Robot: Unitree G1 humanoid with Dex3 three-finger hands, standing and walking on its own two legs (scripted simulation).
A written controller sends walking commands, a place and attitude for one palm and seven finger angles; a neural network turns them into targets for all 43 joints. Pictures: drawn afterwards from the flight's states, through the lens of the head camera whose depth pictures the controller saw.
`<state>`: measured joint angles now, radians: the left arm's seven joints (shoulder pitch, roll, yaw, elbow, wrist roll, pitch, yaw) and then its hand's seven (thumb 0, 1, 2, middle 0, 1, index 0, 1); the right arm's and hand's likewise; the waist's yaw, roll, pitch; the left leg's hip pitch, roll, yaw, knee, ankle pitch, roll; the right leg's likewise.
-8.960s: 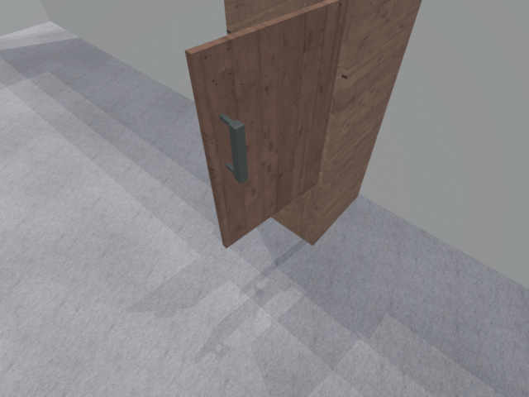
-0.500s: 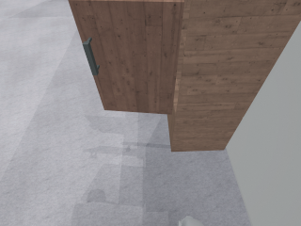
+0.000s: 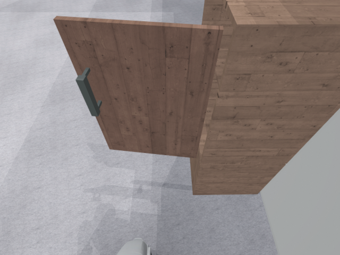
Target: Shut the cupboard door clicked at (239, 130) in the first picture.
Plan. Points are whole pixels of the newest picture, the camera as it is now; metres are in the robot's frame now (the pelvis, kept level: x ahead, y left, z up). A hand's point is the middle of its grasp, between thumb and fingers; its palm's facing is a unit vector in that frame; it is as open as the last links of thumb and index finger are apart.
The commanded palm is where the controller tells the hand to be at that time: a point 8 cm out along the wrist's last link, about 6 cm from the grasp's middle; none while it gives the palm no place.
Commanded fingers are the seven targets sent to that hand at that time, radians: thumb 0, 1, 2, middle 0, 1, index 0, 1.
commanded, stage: come to a stop and stand still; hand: left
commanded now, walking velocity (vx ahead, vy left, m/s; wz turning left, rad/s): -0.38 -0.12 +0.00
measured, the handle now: (91, 92) +0.54 +0.30 +0.03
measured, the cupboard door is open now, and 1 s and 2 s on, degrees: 83 83 83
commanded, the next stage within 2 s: look again from close up in 1.06 s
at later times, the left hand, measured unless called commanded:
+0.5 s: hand out of the picture +0.11 +0.23 -0.18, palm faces -0.04 -0.96 -0.26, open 7.4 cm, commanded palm none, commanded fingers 0.00 0.90 0.90 -0.20 -0.30 -0.20 -0.30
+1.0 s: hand out of the picture +0.03 +0.18 -0.19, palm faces +0.02 -0.98 -0.21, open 7.4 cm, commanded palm none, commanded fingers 0.00 0.90 0.90 -0.20 -0.30 -0.20 -0.30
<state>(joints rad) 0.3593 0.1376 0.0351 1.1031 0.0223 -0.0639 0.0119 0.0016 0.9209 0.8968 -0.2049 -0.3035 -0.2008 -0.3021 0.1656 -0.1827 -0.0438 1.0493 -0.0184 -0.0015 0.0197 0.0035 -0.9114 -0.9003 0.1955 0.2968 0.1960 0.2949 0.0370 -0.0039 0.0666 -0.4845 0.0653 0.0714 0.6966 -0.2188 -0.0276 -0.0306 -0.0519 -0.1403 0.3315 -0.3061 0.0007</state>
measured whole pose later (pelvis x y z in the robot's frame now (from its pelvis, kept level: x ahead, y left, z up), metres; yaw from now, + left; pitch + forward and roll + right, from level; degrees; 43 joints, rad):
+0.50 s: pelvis +0.02 +0.02 -0.01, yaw -5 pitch +1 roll -2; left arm 0.17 0.25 0.08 0.95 0.02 0.07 0.02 0.00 0.91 0.90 -0.20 -0.30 -0.20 -0.30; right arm 0.15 -0.20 -0.06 1.01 -0.04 0.03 -0.03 0.00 -0.91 -0.90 0.20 0.30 0.20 0.30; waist -0.01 0.01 0.06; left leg -0.38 0.12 0.12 0.49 -0.12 0.01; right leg -0.37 -0.05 -0.02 0.88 -0.46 0.03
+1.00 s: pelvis +0.02 +0.00 -0.01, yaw -3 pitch +0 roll +1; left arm 0.25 0.19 0.03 1.08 0.01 0.04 0.04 0.01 0.91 0.90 -0.21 -0.30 -0.20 -0.30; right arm 0.21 -0.16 -0.03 1.07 -0.02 0.02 -0.03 0.00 -0.91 -0.90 0.20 0.30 0.20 0.30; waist 0.03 -0.05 0.07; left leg -0.23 -0.02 0.08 0.52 -0.28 0.03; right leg -0.17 -0.09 -0.04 0.54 -0.36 0.04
